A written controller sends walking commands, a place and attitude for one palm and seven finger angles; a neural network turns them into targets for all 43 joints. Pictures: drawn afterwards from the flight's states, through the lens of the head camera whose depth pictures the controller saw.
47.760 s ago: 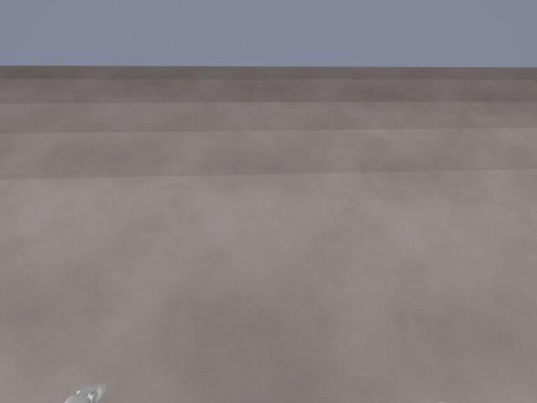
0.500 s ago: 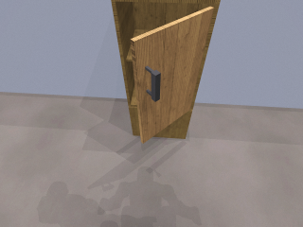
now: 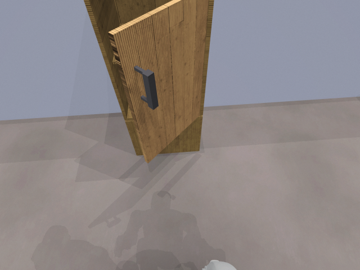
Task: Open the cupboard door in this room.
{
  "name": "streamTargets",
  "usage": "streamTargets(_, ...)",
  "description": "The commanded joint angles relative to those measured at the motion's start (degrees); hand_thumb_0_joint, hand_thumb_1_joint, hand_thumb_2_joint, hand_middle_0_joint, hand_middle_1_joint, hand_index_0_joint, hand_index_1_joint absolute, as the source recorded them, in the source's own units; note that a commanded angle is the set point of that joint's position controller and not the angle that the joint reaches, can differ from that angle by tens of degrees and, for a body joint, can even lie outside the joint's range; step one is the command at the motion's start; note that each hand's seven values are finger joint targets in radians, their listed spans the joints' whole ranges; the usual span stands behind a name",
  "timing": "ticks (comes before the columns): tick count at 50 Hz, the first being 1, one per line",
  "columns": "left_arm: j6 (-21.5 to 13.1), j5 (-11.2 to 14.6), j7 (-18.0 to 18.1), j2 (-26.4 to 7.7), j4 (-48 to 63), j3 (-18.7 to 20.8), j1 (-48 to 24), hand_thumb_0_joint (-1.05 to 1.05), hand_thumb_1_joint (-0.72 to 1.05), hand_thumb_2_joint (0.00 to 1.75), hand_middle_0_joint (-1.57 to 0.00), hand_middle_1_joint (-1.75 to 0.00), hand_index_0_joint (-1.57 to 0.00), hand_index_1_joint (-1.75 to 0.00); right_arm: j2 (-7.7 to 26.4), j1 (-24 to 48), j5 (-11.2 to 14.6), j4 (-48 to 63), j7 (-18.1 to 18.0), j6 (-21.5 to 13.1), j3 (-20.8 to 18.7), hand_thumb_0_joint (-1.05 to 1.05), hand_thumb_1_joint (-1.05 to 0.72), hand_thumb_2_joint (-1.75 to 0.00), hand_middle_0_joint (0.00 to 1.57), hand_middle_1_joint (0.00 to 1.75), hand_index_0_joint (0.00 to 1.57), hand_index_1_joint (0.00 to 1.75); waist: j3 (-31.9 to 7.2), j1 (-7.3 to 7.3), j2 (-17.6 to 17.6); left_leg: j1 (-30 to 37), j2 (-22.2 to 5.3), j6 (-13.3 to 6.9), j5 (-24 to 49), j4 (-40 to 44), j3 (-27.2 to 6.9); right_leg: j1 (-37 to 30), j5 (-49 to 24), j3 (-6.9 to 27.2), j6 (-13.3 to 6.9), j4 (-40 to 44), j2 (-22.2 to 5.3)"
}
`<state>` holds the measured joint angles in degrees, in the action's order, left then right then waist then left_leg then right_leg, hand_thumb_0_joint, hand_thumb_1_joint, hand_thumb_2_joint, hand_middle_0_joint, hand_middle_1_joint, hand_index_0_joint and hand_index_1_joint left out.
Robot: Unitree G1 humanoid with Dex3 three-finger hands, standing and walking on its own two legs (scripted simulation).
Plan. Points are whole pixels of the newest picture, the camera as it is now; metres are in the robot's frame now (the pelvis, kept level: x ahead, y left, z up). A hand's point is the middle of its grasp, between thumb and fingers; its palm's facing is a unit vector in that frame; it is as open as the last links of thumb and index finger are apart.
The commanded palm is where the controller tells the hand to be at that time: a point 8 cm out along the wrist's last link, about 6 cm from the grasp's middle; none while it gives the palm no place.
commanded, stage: walk to a spot facing it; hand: left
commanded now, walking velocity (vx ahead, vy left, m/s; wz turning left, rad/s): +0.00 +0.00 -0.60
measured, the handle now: (145, 87) +0.58 +0.14 +0.04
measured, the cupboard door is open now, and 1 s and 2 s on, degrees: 45 45 45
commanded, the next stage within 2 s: none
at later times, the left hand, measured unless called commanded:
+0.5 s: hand out of the picture +0.10 +0.19 -0.16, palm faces -0.18 -0.95 -0.25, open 7.4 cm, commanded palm none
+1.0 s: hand (148, 244) +0.20 +0.10 -0.16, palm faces -0.55 -0.79 -0.27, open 7.4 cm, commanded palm none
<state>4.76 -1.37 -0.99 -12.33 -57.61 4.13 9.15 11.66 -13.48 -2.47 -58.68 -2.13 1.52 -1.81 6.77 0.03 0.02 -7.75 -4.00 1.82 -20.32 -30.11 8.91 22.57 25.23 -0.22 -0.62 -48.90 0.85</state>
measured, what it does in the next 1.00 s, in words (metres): steps on the spot, turning right: left foot, then right foot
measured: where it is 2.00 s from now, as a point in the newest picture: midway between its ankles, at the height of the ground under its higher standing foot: outside the picture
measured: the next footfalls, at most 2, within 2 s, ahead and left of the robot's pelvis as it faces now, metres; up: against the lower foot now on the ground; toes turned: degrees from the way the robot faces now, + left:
left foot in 0.52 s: +0.07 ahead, +0.12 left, +0.00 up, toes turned -19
right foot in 0.82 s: +0.00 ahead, -0.16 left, +0.00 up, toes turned -30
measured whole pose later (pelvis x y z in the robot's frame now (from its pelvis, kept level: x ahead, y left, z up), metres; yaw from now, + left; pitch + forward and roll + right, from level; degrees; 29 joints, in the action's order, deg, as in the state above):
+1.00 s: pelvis +0.00 -0.02 +0.00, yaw -35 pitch +1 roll +2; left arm 2.8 -1.9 0.0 -14.2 -51.0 4.0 9.6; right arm 14.9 -9.7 -0.8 -51.8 -0.8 2.9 -3.3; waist 7.1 -0.5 2.0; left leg -25.8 -3.6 3.6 -26.7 -56.2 2.7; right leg 18.9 14.1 4.9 -0.9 -32.5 1.1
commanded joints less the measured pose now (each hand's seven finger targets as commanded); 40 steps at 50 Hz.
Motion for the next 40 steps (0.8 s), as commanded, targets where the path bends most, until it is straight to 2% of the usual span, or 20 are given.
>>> streamTargets(1, -2.8, 0.22, -0.32, -7.03, 3.88, 2.35, 7.48, 0.0, 0.9, 0.9, -0.2, -0.3, -0.2, -0.3, 12.54, 4.11, 0.6, 5.76, -0.91, -0.99, -3.24, 0.0, -0.9, -0.9, 0.2, 0.3, 0.2, 0.3, -7.55, 4.83, -3.35, -3.39, -11.06, -4.39, 25.47, -6.52, -3.73, -12.84, -13.81, -0.2, -0.57, 19.19, -2.03)
streamTargets(2, -3.94, -0.53, 0.62, -13.9, 3.21, 3.82, 11.21, 0.0, 0.9, 0.9, -0.2, -0.3, -0.2, -0.3, 8.84, 3.29, 1.68, 7.7, -0.58, -0.62, -2.95, 0.0, -0.9, -0.9, 0.2, 0.3, 0.2, 0.3, -9.03, 5.44, 17.0, -16.2, -1.43, -0.03, 2.82, -22.23, 0.74, -20.4, -32.46, 21.47, -4.91, 30.51, -14.42)
streamTargets(3, -3.82, 0.33, 1.61, -16.46, 2.66, 4.09, 12.52, 0.0, 0.9, 0.9, -0.2, -0.3, -0.2, -0.3, 7.5, 5.36, 1.98, 8.9, -0.3, -0.13, -2.72, 0.0, -0.9, -0.9, 0.2, 0.3, 0.2, 0.3, -7.45, 5.98, 19.81, -21.98, 3.04, 0.77, -17.4, -33.37, -5.06, -18.82, -47.19, 32.18, -9.84, 31.59, -21.41)
streamTargets(4, -3.65, 0.51, 2.12, -15.53, 3.32, 3.83, 10.88, 0.0, 0.9, 0.9, -0.2, -0.3, -0.2, -0.3, 7.71, 4.21, 2.03, 8.37, -0.12, 0.5, -2.69, 0.0, -0.9, -0.9, 0.2, 0.3, 0.2, 0.3, -6.78, 4.38, 15.53, -23.03, 0.69, 0.07, -14.64, -38.15, -10.61, -16.98, -36.24, 29.54, -12.49, 31.71, -20.59)
streamTargets(5, -3.28, 0.41, 2.15, -13.65, 5.15, 3.56, 6.61, 0.0, 0.9, 0.9, -0.2, -0.3, -0.2, -0.3, 6.93, 5.06, 1.98, 8.14, 0.43, 0.57, -2.84, 0.0, -0.9, -0.9, 0.2, 0.3, 0.2, 0.3, -4.68, 2.82, 10.27, -23.89, -0.04, 0.28, -10.49, -39.35, -10.37, -11.37, -19.98, 28.82, -13.0, 33.37, -17.87)
streamTargets(6, -3.26, 0.1, 2.32, -12.06, 6.27, 3.29, 3.5, 0.0, 0.9, 0.9, -0.2, -0.3, -0.2, -0.3, 7.14, 5.76, 1.67, 7.81, 0.48, 0.68, -3.02, 0.0, -0.9, -0.9, 0.2, 0.3, 0.2, 0.3, -4.0, 1.34, 9.84, -24.03, -0.55, 0.61, -6.85, -39.59, -10.86, -9.23, -17.09, 27.73, -11.66, 33.27, -15.17)
streamTargets(11, -4.13, 0.05, 2.42, -10.93, 6.34, 3.04, 5.47, 0.0, 0.9, 0.9, -0.2, -0.3, -0.2, -0.3, 4.95, 6.54, 1.78, 8.1, 0.62, 0.5, -2.47, 0.0, -0.9, -0.9, 0.2, 0.3, 0.2, 0.3, -9.7, 1.18, 3.49, -20.39, 1.15, 1.57, -3.08, -29.68, -9.47, -13.96, -28.5, 22.76, -10.54, 29.99, -11.6)
streamTargets(19, -3.58, -0.38, 2.31, -11.62, 6.5, 3.67, 7.06, 0.0, 0.9, 0.9, -0.2, -0.3, -0.2, -0.3, 5.54, 9.59, 2.51, 10.87, 0.01, -0.46, -2.55, 0.0, -0.9, -0.9, 0.2, 0.3, 0.2, 0.3, -10.21, 2.49, 8.92, -17.62, 3.25, 0.88, -5.78, -15.66, -10.84, -16.85, -33.93, 28.72, -11.16, 28.02, -11.08)
streamTargets(22, -3.21, -0.18, 2.28, -11.46, 7.48, 3.55, 3.88, 0.0, 0.9, 0.9, -0.2, -0.3, -0.2, -0.3, 5.63, 5.44, 2.81, 9.82, -0.24, -0.77, -2.64, 0.0, -0.9, -0.9, 0.2, 0.3, 0.2, 0.3, -10.31, -0.18, 6.38, -6.39, 4.3, 0.41, 0.64, -1.74, -11.13, -9.14, -31.59, 29.05, -7.97, 25.47, -8.47)
streamTargets(23, -3.06, 0.24, 2.15, -10.92, 8.04, 3.34, 2.21, 0.0, 0.9, 0.9, -0.2, -0.3, -0.2, -0.3, 6.56, 2.51, 2.7, 8.95, -0.53, -1.16, -2.76, 0.0, -0.9, -0.9, 0.2, 0.3, 0.2, 0.3, -11.31, -1.85, 5.39, 1.83, 3.12, 0.03, 5.58, 5.53, -10.84, -3.79, -27.17, 26.59, -5.44, 23.45, -6.21)
streamTargets(24, -2.94, 0.87, 1.76, -8.35, 9.09, 2.69, 2.34, 0.0, 0.9, 0.9, -0.2, -0.3, -0.2, -0.3, 10.24, 1.04, 2.2, 8.9, -0.98, -1.71, -3.28, 0.0, -0.9, -0.9, 0.2, 0.3, 0.2, 0.3, -11.17, -2.55, -3.89, 9.08, -5.22, -2.52, 3.09, 12.14, -19.58, 6.16, -14.86, 21.12, -2.42, 18.0, -0.18)
streamTargets(25, -3.08, 1.37, 0.77, -6.34, 10.31, 2.11, 2.12, 0.0, 0.9, 0.9, -0.2, -0.3, -0.2, -0.3, 15.43, 0.98, 1.11, 10.06, -1.12, -1.94, -4.32, 0.0, -0.9, -0.9, 0.2, 0.3, 0.2, 0.3, -9.99, -2.29, -19.2, 10.1, -20.38, -8.36, 6.01, 18.03, -34.66, 13.94, 6.61, 9.38, 1.19, 3.75, 5.65)
streamTargets(26, -3.11, 0.52, 0.47, -8.81, 10.89, 2.51, -0.4, 0.0, 0.9, 0.9, -0.2, -0.3, -0.2, -0.3, 16.0, 1.26, 0.69, 10.63, -1.32, -1.63, -3.98, 0.0, -0.9, -0.9, 0.2, 0.3, 0.2, 0.3, -7.33, -2.62, -13.64, 3.24, -24.73, -12.96, 12.51, 17.13, -35.44, 13.01, 9.26, 6.35, 2.51, -7.28, 2.45)
streamTargets(27, -3.39, 0.35, 0.02, -9.23, 11.64, 2.74, 0.57, 0.0, 0.9, 0.9, -0.2, -0.3, -0.2, -0.3, 14.45, 4.39, 0.57, 12.35, -1.53, -1.64, -3.39, 0.0, -0.9, -0.9, 0.2, 0.3, 0.2, 0.3, -6.53, -0.27, -6.85, -0.62, -23.67, -14.28, 18.1, 15.18, -31.43, 11.13, 6.7, 5.23, 3.41, -11.64, 0.2)
streamTargets(28, -3.11, -0.32, -0.32, -8.36, 10.32, 2.94, 1.5, 0.0, 0.9, 0.9, -0.2, -0.3, -0.2, -0.3, 12.5, 4.92, 0.02, 12.16, -1.23, -2.15, -3.08, 0.0, -0.9, -0.9, 0.2, 0.3, 0.2, 0.3, -8.05, 0.48, -6.15, 0.06, -19.35, -13.36, 24.39, 13.42, -26.57, 11.06, 4.36, 3.93, 3.66, -15.67, 1.13)
streamTargets(31, -2.36, 0.29, -1.07, -6.9, 10.6, 2.35, 0.44, 0.0, 0.9, 0.9, -0.2, -0.3, -0.2, -0.3, 10.67, 5.08, 0.13, 12.21, -1.09, -2.01, -2.52, 0.0, -0.9, -0.9, 0.2, 0.3, 0.2, 0.3, -6.92, 0.89, -12.71, 1.15, -12.5, -9.36, 36.63, 8.23, -12.33, 10.51, 1.88, 1.21, 4.08, -13.47, -0.84)
streamTargets(35, -2.91, 0.36, -1.65, -5.7, 11.48, 1.37, -2.0, 0.0, 0.9, 0.9, -0.2, -0.3, -0.2, -0.3, 12.89, -0.03, 0.22, 10.67, -0.65, -1.79, -3.36, 0.0, -0.9, -0.9, 0.2, 0.3, 0.2, 0.3, -10.22, -1.55, -13.45, 4.75, -12.22, -7.41, 40.52, 3.98, -7.68, 2.8, 0.07, -4.59, 2.94, 2.18, 0.22)
streamTargets(38, -3.04, 0.52, -1.58, -6.93, 10.35, 1.65, 1.88, 0.0, 0.9, 0.9, -0.2, -0.3, -0.2, -0.3, 13.89, 1.02, 0.66, 11.02, -0.07, -1.38, -3.79, 0.0, -0.9, -0.9, 0.2, 0.3, 0.2, 0.3, -9.2, 0.64, -11.36, -1.53, -12.34, -5.03, 33.09, -0.75, -5.77, -7.83, -8.59, -5.67, 1.33, 14.09, 0.8)
streamTargets(39, -3.4, 0.4, -1.31, -8.71, 9.11, 2.24, 5.92, 0.0, 0.9, 0.9, -0.2, -0.3, -0.2, -0.3, 13.49, 2.09, 1.02, 11.6, 0.1, -1.28, -3.8, 0.0, -0.9, -0.9, 0.2, 0.3, 0.2, 0.3, -10.07, 2.97, -6.63, -6.82, -10.25, -2.68, 26.73, -7.9, -3.81, -16.17, -17.55, -3.42, 0.01, 21.54, -0.61)
streamTargets(40, -3.99, -0.41, -0.3, -15.71, 8.08, 3.59, 9.82, 0.0, 0.9, 0.9, -0.2, -0.3, -0.2, -0.3, 9.16, 2.33, 1.98, 13.36, 0.47, -1.2, -3.13, 0.0, -0.9, -0.9, 0.2, 0.3, 0.2, 0.3, -12.61, 4.56, 12.71, -19.89, -2.74, 1.21, 5.62, -21.93, 1.68, -26.37, -33.98, 17.6, -5.38, 27.9, -14.75)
